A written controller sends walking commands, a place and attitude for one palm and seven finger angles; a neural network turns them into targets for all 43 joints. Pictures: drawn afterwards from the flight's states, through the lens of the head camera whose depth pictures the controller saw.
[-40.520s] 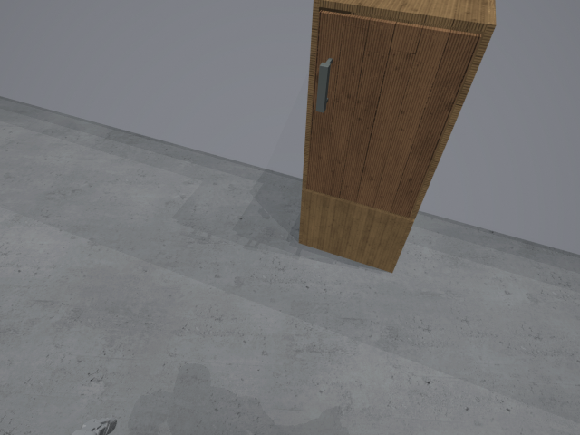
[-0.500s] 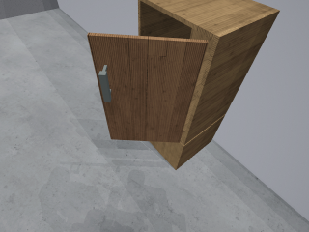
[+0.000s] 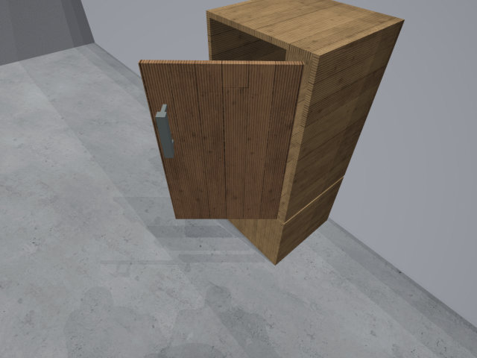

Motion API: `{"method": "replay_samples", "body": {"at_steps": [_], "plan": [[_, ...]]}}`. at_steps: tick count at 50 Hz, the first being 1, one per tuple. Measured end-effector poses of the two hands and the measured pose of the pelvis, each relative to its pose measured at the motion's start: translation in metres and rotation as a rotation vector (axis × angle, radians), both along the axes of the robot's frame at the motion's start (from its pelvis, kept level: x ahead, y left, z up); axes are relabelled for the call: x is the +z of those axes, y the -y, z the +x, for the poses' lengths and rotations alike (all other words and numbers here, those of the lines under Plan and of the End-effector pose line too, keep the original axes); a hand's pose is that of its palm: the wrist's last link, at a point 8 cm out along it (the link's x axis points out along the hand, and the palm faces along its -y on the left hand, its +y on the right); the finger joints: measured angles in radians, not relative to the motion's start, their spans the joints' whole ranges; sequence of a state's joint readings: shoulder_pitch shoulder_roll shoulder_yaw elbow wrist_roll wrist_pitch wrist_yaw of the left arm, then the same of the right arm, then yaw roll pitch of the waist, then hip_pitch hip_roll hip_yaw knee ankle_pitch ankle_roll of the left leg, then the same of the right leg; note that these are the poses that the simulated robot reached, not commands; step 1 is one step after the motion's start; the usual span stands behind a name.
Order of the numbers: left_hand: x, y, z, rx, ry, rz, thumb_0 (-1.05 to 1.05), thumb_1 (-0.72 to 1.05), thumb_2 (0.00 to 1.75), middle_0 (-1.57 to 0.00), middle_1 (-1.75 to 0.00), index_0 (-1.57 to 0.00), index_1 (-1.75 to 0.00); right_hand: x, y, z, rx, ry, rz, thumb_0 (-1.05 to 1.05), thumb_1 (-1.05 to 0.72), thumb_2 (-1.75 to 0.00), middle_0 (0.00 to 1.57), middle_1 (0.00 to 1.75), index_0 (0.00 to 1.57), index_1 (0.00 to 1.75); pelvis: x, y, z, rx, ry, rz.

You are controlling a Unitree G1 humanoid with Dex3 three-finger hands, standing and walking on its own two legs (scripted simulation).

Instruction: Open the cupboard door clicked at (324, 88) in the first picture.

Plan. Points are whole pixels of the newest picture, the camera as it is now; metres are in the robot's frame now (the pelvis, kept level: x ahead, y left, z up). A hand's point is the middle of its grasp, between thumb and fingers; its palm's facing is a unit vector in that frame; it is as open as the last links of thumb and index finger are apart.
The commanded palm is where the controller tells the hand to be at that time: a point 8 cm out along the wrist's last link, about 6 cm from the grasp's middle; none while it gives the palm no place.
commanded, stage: look again from close up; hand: left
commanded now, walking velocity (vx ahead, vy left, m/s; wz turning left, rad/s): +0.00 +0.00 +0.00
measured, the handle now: (166, 131) +0.64 +0.22 +0.02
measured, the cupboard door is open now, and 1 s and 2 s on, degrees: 49 49 49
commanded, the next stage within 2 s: shuffle to correct the standing spot in 0.12 s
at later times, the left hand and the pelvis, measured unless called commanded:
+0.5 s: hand out of the picture -0.09 +0.15 -0.18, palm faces +0.08 -0.99 -0.12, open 7.4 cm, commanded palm none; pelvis -0.02 +0.00 +0.00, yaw +0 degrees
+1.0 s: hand out of the picture -0.02 +0.11 -0.16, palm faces +0.10 -0.99 -0.12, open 7.4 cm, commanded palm none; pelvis +0.05 -0.02 +0.01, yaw +0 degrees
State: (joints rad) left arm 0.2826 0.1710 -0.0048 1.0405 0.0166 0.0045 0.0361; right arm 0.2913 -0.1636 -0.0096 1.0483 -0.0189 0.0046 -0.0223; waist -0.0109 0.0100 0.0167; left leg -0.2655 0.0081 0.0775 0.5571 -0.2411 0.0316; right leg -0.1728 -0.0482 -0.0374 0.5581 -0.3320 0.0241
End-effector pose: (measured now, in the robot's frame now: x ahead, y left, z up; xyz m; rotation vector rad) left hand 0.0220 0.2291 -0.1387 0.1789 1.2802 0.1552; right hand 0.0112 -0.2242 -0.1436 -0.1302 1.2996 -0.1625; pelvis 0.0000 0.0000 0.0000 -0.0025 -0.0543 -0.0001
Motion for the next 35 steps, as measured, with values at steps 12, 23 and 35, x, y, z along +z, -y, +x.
{"method": "replay_samples", "body": {"at_steps": [12,23,35], "plan": [[-0.009,0.022,-0.075,0.045,-0.107,-0.061,0.01,0.90,0.90,-0.19,-0.30,-0.20,-0.30,0.009,0.012,-0.036,0.004,-0.032,-0.021,0.01,-0.91,-0.90,0.20,0.30,0.20,0.30,0.001,0.009,-0.026,0.005,-0.025,-0.006],[-0.013,0.029,-0.115,0.105,-0.207,-0.107,0.01,0.90,0.90,-0.20,-0.30,-0.20,-0.30,0.011,0.008,-0.053,-0.006,-0.092,-0.029,0.01,-0.91,-0.90,0.20,0.30,0.20,0.30,0.001,0.006,-0.022,0.009,-0.038,-0.011],[-0.001,0.033,-0.046,0.053,-0.063,-0.059,0.01,0.91,0.90,-0.19,-0.30,-0.20,-0.30,-0.006,0.000,-0.045,-0.040,-0.082,0.052,0.01,-0.91,-0.90,0.20,0.30,0.20,0.30,0.000,0.016,-0.005,-0.014,-0.045,0.022]]}}
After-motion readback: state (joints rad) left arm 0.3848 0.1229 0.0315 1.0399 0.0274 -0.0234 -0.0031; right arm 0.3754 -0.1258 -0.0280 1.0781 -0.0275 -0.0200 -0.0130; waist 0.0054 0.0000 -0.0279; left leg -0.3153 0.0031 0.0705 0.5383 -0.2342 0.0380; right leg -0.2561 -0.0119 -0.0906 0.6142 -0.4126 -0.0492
